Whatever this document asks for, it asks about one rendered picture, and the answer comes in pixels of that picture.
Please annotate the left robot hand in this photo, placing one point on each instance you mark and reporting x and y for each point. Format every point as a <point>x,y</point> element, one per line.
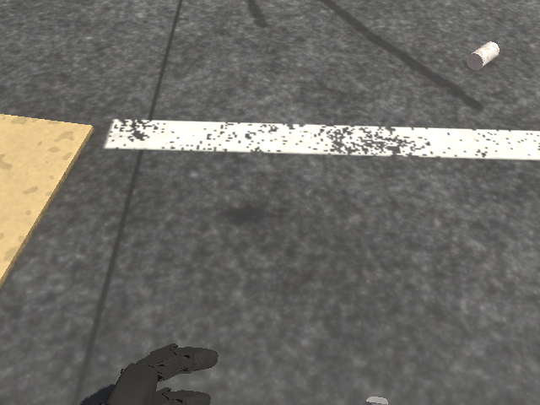
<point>138,382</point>

